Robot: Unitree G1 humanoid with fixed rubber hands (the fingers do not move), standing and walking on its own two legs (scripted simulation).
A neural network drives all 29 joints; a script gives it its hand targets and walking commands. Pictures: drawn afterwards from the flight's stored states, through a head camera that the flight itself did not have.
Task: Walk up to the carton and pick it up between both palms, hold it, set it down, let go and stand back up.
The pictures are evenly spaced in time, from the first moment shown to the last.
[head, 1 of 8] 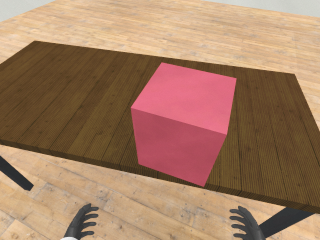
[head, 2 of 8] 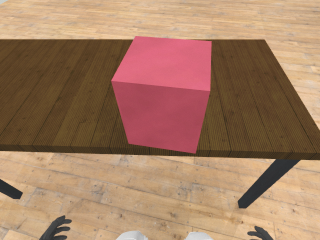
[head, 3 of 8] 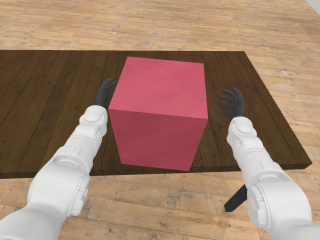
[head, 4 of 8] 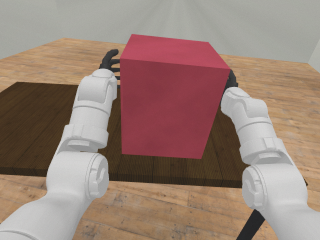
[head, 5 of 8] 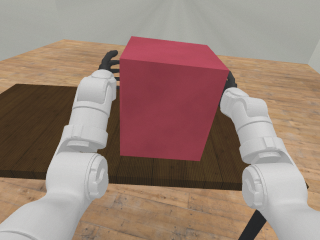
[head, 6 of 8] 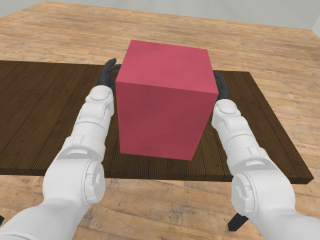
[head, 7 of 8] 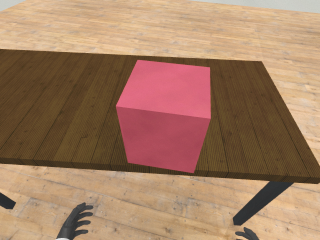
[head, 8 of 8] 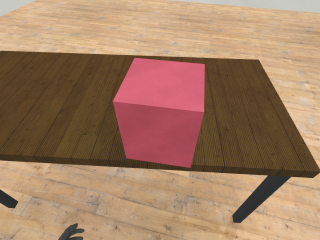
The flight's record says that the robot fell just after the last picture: no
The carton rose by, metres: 0.20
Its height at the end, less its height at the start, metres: +0.00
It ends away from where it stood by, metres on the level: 0.01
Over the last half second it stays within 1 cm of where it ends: yes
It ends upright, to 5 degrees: yes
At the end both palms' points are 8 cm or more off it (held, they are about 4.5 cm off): yes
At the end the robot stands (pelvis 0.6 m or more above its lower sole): yes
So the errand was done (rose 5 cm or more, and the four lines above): yes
